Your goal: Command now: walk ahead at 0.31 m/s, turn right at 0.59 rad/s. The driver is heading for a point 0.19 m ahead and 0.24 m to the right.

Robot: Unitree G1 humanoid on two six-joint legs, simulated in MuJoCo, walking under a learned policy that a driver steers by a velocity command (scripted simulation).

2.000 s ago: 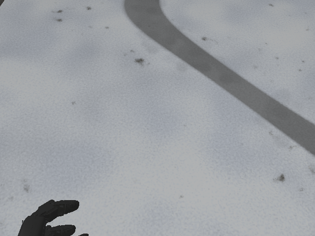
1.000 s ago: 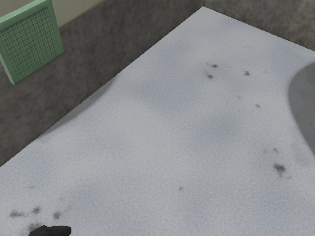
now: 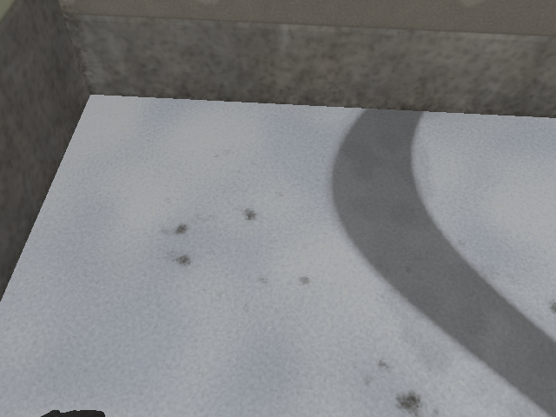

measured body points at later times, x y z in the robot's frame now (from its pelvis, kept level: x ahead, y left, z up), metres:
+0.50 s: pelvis +0.15 -0.03 -0.01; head +0.17 -0.03 +0.44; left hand +0.35 +0.21 -0.10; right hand +0.24 -0.31 -0.12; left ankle +0.21 +0.12 -0.72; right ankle +0.20 -0.12 -0.74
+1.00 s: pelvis +0.20 +0.00 -0.01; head +0.21 +0.00 +0.44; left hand +0.36 +0.24 -0.13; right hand +0.26 -0.26 -0.13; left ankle +0.20 +0.12 -0.74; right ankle +0.20 -0.13 -0.74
